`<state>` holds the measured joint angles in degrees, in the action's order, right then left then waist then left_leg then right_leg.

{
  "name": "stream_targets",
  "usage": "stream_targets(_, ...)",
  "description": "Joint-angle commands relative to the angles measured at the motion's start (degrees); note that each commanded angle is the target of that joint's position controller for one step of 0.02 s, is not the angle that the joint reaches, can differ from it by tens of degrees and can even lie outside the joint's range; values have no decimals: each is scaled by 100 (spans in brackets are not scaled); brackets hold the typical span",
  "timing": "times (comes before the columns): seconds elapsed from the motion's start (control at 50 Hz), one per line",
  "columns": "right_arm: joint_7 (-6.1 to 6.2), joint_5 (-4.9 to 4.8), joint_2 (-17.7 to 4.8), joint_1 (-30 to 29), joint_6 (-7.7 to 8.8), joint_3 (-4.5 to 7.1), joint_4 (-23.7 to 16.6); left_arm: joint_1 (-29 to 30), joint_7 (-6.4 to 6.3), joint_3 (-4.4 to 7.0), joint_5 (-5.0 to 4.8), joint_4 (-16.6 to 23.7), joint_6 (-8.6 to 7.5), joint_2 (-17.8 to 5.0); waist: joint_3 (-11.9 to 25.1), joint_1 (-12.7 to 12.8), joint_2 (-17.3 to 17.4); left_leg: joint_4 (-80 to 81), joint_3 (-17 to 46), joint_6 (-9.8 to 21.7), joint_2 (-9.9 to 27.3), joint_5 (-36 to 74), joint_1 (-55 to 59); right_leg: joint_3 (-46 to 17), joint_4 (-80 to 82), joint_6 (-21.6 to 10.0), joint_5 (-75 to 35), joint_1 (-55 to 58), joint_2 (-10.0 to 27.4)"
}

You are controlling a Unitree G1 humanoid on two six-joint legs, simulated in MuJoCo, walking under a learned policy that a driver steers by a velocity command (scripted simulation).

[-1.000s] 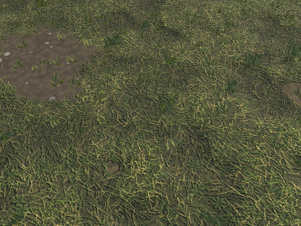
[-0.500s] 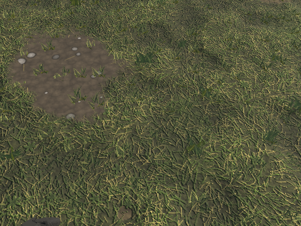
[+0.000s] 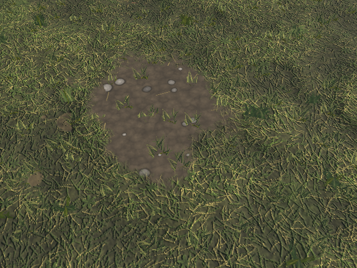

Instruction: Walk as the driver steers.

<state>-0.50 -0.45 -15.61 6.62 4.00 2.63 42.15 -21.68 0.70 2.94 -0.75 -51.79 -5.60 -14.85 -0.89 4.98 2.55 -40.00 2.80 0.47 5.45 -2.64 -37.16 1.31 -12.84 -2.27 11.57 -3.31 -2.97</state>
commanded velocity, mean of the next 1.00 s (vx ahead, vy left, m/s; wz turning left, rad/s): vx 0.19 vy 0.00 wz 0.03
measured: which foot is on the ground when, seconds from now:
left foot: up 0.00-0.14, down 0.16-1.00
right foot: down 0.00-0.18, up 0.20-0.56, down 0.58-1.00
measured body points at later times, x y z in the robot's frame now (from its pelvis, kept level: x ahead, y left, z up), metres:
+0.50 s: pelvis +0.22 +0.06 +0.00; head +0.24 +0.07 +0.45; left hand +0.36 +0.32 -0.13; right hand +0.30 -0.21 -0.13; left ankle +0.22 +0.14 -0.75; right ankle +0.31 -0.10 -0.72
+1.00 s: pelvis +0.27 +0.03 -0.01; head +0.29 +0.03 +0.44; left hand +0.39 +0.28 -0.15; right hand +0.32 -0.24 -0.16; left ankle +0.22 +0.14 -0.75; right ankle +0.31 -0.09 -0.75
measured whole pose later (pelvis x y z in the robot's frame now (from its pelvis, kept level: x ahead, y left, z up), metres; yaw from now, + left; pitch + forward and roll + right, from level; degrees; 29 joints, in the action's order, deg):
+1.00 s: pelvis +0.27 +0.03 -0.01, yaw +0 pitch -1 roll +0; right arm 1.9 0.3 -13.9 12.4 -0.7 2.1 57.8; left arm -5.9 -1.1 2.4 0.1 -56.2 -0.1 -12.9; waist -2.2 -0.6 -0.3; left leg -28.1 -2.1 0.3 0.0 -20.1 -7.1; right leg 0.0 -30.2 -0.5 13.0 -16.3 0.0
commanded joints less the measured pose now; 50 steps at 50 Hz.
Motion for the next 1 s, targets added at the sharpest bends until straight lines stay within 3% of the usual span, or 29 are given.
stream_targets(0.02, -63, -51, -194, -622, 99, 2, -526, 4, -33, 192, -60, 237, -32, -983, -152, -34, -690, 595, -222, 1, -191, 523, 406, -741, 438, -879, -1420, -238, 1437)
stream_targets(0.1, -151, -71, -401, -827, 145, 60, -703, -101, -66, 220, -80, 95, 92, -1106, -171, -188, -772, 1057, -228, 267, -301, -89, 597, -841, 11, -708, -1920, 418, 1761)
stream_targets(0.12, -151, -57, -508, -551, 158, 115, -644, -18, -79, 231, -80, 98, 124, -1169, -1, -399, -800, 1200, -346, 364, -427, -189, 1097, -746, -351, -629, -2636, 448, 1718)
stream_targets(0.14, -125, -33, -696, 98, 156, 227, -446, 32, -91, 207, -77, 107, 151, -1133, 397, -748, -729, 1362, -485, 511, -573, -142, 2070, -520, -1118, -502, -3426, 313, 1496)
stream_targets(0.16, -71, 41, -1018, 1009, 152, 354, -223, 79, -110, 132, 1, 199, 153, -982, 1036, -1136, -564, 1210, -121, 753, -191, 343, 3531, -300, -2370, -269, -3207, -378, 1180)
stream_targets(0.18, -13, 213, -1602, 1686, 108, 470, -159, -318, -107, -46, 130, 394, 65, -452, 1947, -1111, 652, 1079, 1932, 1487, 1328, 1322, 5751, 67, -4583, 164, -895, -2448, 409)
stream_targets(0.2, -39, 129, -1372, 1796, 44, 404, -73, -654, -77, -89, 77, 231, -34, -390, 2551, -1021, 1340, 1695, 3452, 2084, 1961, 1906, 6063, -526, -5776, 315, 2377, -3289, -10)
stream_targets(0.22, -56, 71, -1015, 1443, 22, 283, -119, -352, -58, 68, -55, 250, -64, -954, 1780, -1003, 710, 1707, 2693, 1882, 1721, 2295, 5305, -780, -6224, 309, 2302, -3594, 316)
stream_targets(0.24, -63, 57, -788, 1022, 23, 210, -173, 48, -62, 72, -94, 337, -45, -946, 1183, -848, 403, 1719, 1787, 1668, 1431, 2795, 4543, -591, -6082, 315, 1962, -3629, 563)
stream_targets(0.26, -94, 59, -602, 637, 35, 153, -179, 245, -98, 72, -26, 351, 15, -846, 779, -658, 51, 1893, 1263, 1485, 1113, 2958, 3816, -461, -5667, 360, 1637, -3490, 756)
stream_targets(0.28, -110, 61, -478, 386, 54, 121, -189, 278, -140, 103, 34, 352, 107, -804, 604, -476, 91, 2103, 938, 1351, 912, 2923, 3263, -450, -5279, 387, 1389, -3165, 903)
stream_targets(0.34, -103, 175, -506, 157, 125, 128, -30, 41, -184, 37, 84, 296, 307, -425, 621, -152, 252, 2422, 350, 1410, 704, 3477, 2333, -380, -4533, 517, 731, -2222, 870)
stream_targets(0.4, -7, 162, -630, 76, 86, 149, 130, 457, -197, -19, 134, 399, 327, -324, 665, -206, 301, 2451, -60, 1304, 529, 3447, 2196, -314, -3347, 514, -76, -1881, 825)
stream_targets(0.48, 30, 134, -715, 380, -22, 142, 445, 1003, -185, 12, 101, 497, 392, -478, 639, -431, 223, 2456, 76, 1231, 614, 2508, 2442, -350, -2520, 446, -527, -1642, 726)
stream_targets(0.54, 39, 47, -645, 315, -96, 99, 592, 1112, -184, 46, 142, 522, 404, -523, 489, -338, 159, 2181, 236, 1070, 574, 1374, 2462, -299, -1657, 266, -632, -1239, 643)
stream_targets(0.56, 44, 13, -537, 439, -107, 60, 663, 1087, -191, 66, 188, 500, 395, -584, 464, -310, 37, 2004, 233, 850, 372, 810, 2422, -338, -1130, 168, -1201, -893, 659)
stream_targets(0.58, 54, 90, -392, 666, -91, 6, 710, 1078, -226, 116, 221, 517, 387, -823, 556, -416, -281, 1741, 136, 571, 89, 155, 2287, -699, -1045, 58, -2455, -426, 1019)
stream_targets(0.6, 47, 182, -369, 1266, -56, 16, 828, 1201, -265, 178, 192, 546, 419, -1142, 676, -834, -852, 1612, -95, 338, -331, -824, 1936, -949, -1352, -232, -3060, 20, 1353)
stream_targets(0.62, 84, 174, -234, 1371, -81, -29, 915, 1353, -252, 121, 135, 504, 467, -808, 733, -851, -1128, 1708, -256, 179, -457, -1290, 2038, -972, -1354, -426, -2383, -150, 1337)
stream_targets(0.64, 118, 157, -330, 1056, -148, -28, 892, 1517, -207, 76, 84, 510, 495, -541, 527, -705, -984, 1781, -309, 103, -464, -1191, 2201, -893, -1283, -325, -1590, -499, 1119)
stream_targets(0.66, 155, 107, -457, 853, -221, 8, 900, 1559, -178, 56, 101, 506, 501, -474, 376, -594, -755, 1720, -310, 113, -452, -1134, 2171, -767, -1256, -194, -1335, -641, 953)
stream_targets(0.72, 199, 108, -481, 810, -359, 23, 945, 1497, -143, 74, 117, 334, 422, -563, 349, -581, -709, 1674, -238, 152, -368, -692, 2337, -644, -1359, -87, -1663, -650, 830)
stream_targets(0.78, 214, 82, -456, 805, -367, 32, 1060, 1515, -155, 69, 96, 190, 400, -535, 447, -563, -554, 1573, -237, 133, -329, -238, 2533, -595, -1490, -120, -2117, -555, 795)
stream_targets(1.0, 261, 73, -361, 822, -433, 36, 1484, 1700, -207, 80, 81, -248, 510, -474, 233, -562, -254, 1616, -279, 75, -304, -423, 2588, -473, -1456, -134, -1639, -597, 643)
